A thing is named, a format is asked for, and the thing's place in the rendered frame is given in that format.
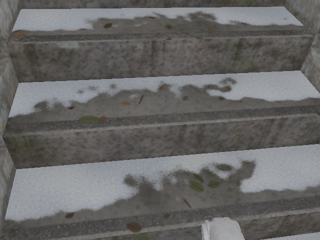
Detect robot right thigh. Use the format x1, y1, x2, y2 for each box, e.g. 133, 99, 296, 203
201, 217, 245, 240

